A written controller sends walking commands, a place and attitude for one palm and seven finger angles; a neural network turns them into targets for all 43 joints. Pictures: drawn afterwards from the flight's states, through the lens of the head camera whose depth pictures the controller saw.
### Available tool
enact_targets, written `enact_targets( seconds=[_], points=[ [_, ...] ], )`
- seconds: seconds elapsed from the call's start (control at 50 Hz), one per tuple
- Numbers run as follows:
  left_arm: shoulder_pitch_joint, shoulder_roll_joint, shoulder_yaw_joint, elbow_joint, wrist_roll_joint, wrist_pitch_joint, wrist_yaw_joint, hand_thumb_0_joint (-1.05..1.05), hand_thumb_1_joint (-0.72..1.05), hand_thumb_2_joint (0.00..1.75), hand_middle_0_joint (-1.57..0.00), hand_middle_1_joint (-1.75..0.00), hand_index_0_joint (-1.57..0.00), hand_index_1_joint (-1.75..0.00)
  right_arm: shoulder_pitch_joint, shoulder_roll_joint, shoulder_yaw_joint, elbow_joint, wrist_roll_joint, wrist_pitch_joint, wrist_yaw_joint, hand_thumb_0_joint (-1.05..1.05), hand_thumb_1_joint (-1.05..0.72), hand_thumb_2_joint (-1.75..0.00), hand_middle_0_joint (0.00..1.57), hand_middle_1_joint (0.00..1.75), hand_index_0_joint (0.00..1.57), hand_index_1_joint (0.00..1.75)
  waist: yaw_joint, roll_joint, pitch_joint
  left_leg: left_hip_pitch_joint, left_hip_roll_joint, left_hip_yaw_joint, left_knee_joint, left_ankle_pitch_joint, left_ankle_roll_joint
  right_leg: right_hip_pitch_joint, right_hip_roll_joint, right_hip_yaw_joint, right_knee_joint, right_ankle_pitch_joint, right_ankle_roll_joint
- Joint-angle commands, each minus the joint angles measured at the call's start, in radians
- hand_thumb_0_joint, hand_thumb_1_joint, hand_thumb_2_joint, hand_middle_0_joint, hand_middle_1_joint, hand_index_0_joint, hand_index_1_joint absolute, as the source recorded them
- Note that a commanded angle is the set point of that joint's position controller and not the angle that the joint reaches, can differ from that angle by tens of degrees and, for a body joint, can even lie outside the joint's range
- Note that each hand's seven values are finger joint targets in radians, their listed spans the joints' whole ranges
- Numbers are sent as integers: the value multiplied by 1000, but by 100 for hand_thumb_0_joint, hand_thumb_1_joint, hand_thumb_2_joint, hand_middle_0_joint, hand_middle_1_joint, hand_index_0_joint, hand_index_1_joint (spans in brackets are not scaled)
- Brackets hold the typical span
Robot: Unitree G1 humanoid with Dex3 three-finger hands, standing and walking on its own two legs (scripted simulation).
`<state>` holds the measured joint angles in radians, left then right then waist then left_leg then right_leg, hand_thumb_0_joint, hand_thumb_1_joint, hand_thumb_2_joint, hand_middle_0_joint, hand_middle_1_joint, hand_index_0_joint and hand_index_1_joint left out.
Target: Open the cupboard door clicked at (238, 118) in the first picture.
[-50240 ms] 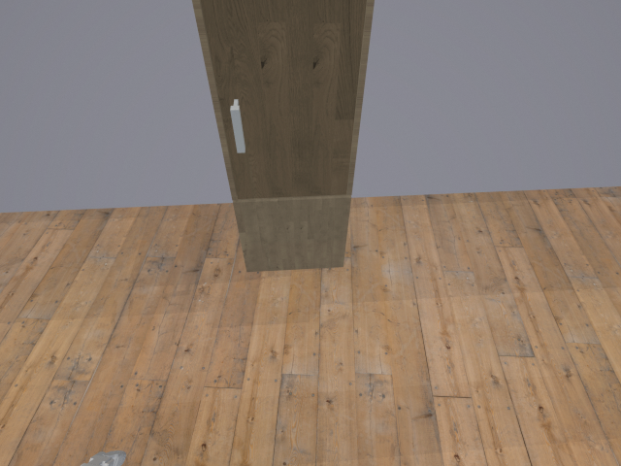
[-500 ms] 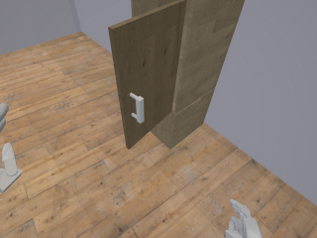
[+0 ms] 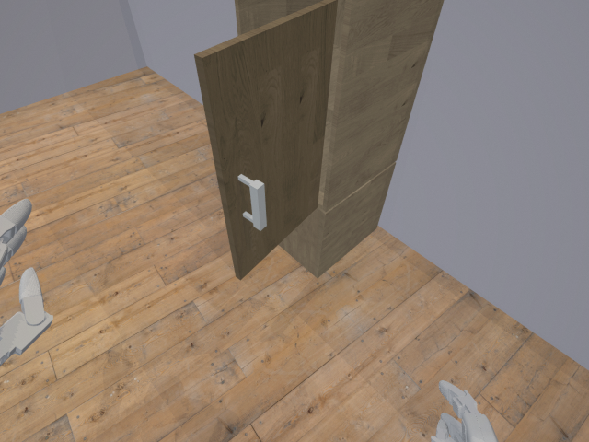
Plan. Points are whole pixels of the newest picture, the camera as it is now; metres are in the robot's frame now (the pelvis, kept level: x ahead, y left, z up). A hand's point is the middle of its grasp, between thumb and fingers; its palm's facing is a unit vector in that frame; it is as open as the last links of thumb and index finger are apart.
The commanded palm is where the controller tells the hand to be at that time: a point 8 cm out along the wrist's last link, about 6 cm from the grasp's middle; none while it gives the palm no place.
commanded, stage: let the arm hang, fingers relaxed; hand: left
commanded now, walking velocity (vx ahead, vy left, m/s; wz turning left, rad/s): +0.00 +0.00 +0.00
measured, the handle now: (251, 202) +0.59 +0.11 -0.06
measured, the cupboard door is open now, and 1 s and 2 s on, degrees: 98 98 98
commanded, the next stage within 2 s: look to check the result in 1.08 s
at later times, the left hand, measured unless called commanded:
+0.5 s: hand out of the picture -0.10 +0.19 -0.17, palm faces +0.08 -0.98 -0.18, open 7.2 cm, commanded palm none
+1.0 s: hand out of the picture -0.01 +0.18 -0.17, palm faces +0.04 -0.98 -0.19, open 7.3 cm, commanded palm none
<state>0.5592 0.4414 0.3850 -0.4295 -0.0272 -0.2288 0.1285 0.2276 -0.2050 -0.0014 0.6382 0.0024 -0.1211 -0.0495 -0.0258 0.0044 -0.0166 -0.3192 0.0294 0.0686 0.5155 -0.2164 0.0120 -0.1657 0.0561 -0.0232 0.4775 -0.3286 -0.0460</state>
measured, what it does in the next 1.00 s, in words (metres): stands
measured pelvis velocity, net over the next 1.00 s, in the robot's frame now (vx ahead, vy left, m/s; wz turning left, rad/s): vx -0.01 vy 0.01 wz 0.03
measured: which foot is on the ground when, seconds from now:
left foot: down 0.00-1.00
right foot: down 0.00-1.00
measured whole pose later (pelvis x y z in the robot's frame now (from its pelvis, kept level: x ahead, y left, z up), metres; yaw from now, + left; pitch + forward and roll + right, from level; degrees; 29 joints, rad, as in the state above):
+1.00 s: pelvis -0.01 +0.01 +0.01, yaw +1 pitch -1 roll +0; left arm 0.28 0.14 0.00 1.13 0.01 -0.01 0.03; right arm 0.29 -0.12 0.00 1.14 -0.03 0.01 -0.04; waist -0.02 0.01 0.02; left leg -0.24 -0.01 0.06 0.41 -0.16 0.03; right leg -0.10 0.02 -0.04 0.42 -0.30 -0.03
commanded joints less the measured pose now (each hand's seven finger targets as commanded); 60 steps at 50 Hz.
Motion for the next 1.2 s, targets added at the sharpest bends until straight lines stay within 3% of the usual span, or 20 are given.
enact_targets(
  seconds=[0.0,0.02,0.04,0.06,0.08,0.12,0.14,0.18,0.22,0.26,0.28,0.3,0.32,0.34,0.44,0.62,0.74,0.84,1.0,1.18],
  points=[
    [-116,-102,-283,601,55,219,-124,0,90,90,-20,-30,-20,-30,-46,-209,-63,64,-14,22,50,0,-90,-90,20,30,20,30,21,28,-81,40,106,-129,30,267,44,-107,-138,42,61,231,10],
    [-154,-89,-286,648,57,220,-129,0,90,90,-20,-30,-20,-30,-54,-206,-49,60,-17,41,48,0,-90,-90,20,30,20,30,28,-24,-64,5,108,-160,8,233,61,-98,-128,35,59,189,10],
    [-194,-70,-290,704,62,216,-131,0,90,90,-20,-30,-20,-30,-65,-207,-45,65,-23,51,45,0,-90,-90,20,30,20,30,31,-134,-70,6,101,-172,15,248,63,-75,-124,45,43,205,2],
    [-224,-58,-292,763,61,214,-131,0,90,90,-20,-30,-20,-30,-75,-214,-42,75,-25,58,42,0,-90,-90,20,30,20,30,30,-205,-67,18,86,-172,30,238,61,-73,-144,64,16,222,-6],
    [-257,-45,-293,828,61,212,-129,0,90,90,-20,-30,-20,-30,-80,-221,-43,88,-28,67,39,0,-90,-90,20,30,20,30,23,-229,-69,42,71,-161,34,243,55,-70,-161,84,2,265,-17],
    [-312,-33,-304,959,57,218,-121,0,90,90,-20,-30,-20,-30,-90,-219,-40,131,-32,89,37,0,-90,-90,20,30,20,30,16,-192,-46,81,59,-156,10,239,47,-74,-174,93,-21,273,-23],
    [-323,-37,-314,1024,55,223,-116,0,90,90,-20,-30,-20,-30,-93,-211,-34,152,-34,99,37,0,-90,-90,20,30,20,30,17,-144,-27,97,60,-161,-14,234,44,-81,-168,92,-33,230,-19],
    [-321,-69,-335,1147,48,232,-108,0,90,90,-20,-30,-20,-30,-87,-166,-18,205,-35,115,35,0,-90,-90,20,30,20,30,19,8,0,94,64,-171,-77,193,40,-52,-153,86,-61,151,-7],
    [-297,-87,-346,1256,43,233,-107,0,90,90,-20,-30,-20,-30,-79,-143,-11,253,-33,121,31,0,-90,-90,20,30,20,30,23,92,15,100,64,-172,-114,133,36,-38,-147,88,-95,105,-6],
    [-269,-105,-351,1343,40,230,-106,0,90,90,-20,-30,-20,-30,-55,-123,-9,297,-29,125,24,0,-90,-90,20,30,20,30,20,107,13,122,65,-168,-124,101,32,-29,-150,87,-130,100,-11],
    [-254,-125,-343,1374,40,229,-105,0,90,90,-20,-30,-20,-30,-39,-113,-13,312,-31,125,20,0,-90,-90,20,30,20,30,23,163,14,120,67,-170,-134,82,34,-19,-149,82,-138,104,-15],
    [-239,-122,-346,1405,38,228,-106,0,90,90,-20,-30,-20,-30,-31,-106,-12,331,-28,126,18,0,-90,-90,20,30,20,30,24,172,11,122,68,-172,-141,72,34,-8,-149,78,-146,110,-17],
    [-230,-126,-350,1434,36,226,-107,0,90,90,-20,-30,-20,-30,-15,-103,-12,349,-26,125,15,0,-90,-90,20,30,20,30,23,166,7,123,69,-174,-146,69,35,0,-149,77,-151,115,-19],
    [-222,-129,-351,1454,37,223,-106,0,90,90,-20,-30,-20,-30,-3,-108,-16,359,-23,127,13,0,-90,-90,20,30,20,30,24,115,9,135,74,-174,-139,77,37,1,-148,74,-165,118,-19],
    [-187,-156,-362,1532,35,222,-103,0,90,90,-20,-30,-20,-30,50,-104,-20,413,-19,127,5,0,-90,-90,20,30,20,30,18,45,45,153,80,-175,-156,62,42,-28,-146,64,-180,90,-20],
    [-151,-187,-368,1574,35,227,-94,0,90,90,-20,-30,-20,-30,105,-65,-19,461,-23,129,7,0,-90,-90,20,30,20,30,22,-13,105,105,75,-178,-204,-38,42,-53,-143,60,-163,25,-17],
    [-151,-204,-366,1568,36,225,-88,0,90,90,-20,-30,-20,-30,121,-38,-16,475,-24,126,9,0,-90,-90,20,30,20,30,25,-1,118,100,72,-169,-205,-24,40,-64,-141,63,-156,27,-13],
    [-160,-210,-366,1559,35,221,-86,0,90,90,-20,-30,-20,-30,129,-20,-12,481,-24,123,10,0,-90,-90,20,30,20,30,26,-31,129,108,66,-151,-185,43,37,-65,-148,64,-163,61,-11],
    [-173,-214,-364,1554,31,217,-86,0,90,90,-20,-30,-20,-30,132,-8,-9,488,-25,118,6,0,-90,-90,20,30,20,30,23,24,114,129,65,-137,-165,123,32,-40,-151,75,-166,128,-12],
    [-166,-223,-365,1561,31,213,-83,0,90,90,-20,-30,-20,-30,131,-12,-10,487,-22,118,2,0,-90,-90,20,30,20,30,19,-9,99,162,70,-131,-151,173,33,-26,-151,75,-174,171,-10]
  ],
)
